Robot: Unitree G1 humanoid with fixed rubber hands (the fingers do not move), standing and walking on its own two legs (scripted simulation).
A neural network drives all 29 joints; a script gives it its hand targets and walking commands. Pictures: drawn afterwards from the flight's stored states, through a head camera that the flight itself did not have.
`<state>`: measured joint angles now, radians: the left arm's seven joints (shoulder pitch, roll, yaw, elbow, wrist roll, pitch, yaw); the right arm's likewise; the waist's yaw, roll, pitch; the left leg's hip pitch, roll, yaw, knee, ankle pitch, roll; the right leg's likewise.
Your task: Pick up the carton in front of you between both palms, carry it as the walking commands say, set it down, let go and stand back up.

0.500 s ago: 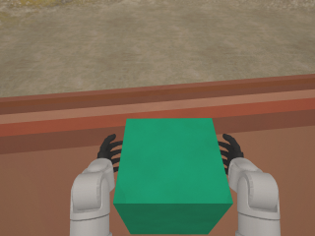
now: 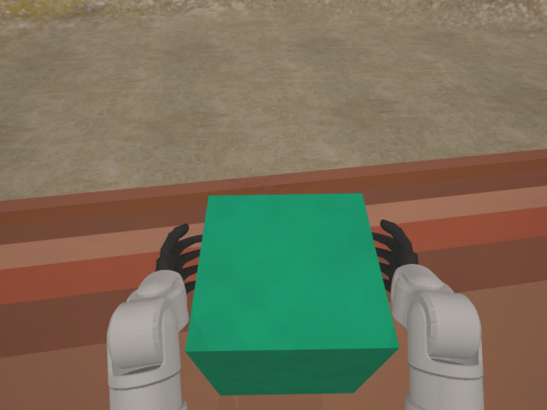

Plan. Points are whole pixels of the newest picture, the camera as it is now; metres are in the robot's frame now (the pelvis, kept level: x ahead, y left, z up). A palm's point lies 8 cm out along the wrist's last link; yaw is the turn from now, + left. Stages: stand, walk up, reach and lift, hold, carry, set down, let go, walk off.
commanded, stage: carry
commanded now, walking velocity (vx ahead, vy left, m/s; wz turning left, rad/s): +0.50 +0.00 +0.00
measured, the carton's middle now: (286, 301) +0.27 +0.00 +0.03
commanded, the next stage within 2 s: none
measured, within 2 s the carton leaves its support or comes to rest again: neither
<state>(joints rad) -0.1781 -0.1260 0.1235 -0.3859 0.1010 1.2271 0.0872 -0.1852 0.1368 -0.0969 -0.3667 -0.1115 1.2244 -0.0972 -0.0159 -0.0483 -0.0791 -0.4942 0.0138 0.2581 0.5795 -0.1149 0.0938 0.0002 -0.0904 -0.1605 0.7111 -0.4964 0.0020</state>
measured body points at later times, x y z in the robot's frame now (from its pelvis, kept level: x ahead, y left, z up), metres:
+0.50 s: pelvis +0.31 -0.01 +0.00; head +0.34 -0.03 +0.45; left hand +0.68 +0.15 +0.11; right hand +0.69 -0.16 +0.11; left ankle +0.13 +0.07 -0.66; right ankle +0.41 -0.08 -0.71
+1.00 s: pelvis +0.51 +0.00 +0.02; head +0.61 +0.00 +0.46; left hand +0.91 +0.13 +0.11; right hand +0.89 -0.18 +0.10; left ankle +0.49 +0.08 -0.71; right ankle +0.50 -0.09 -0.68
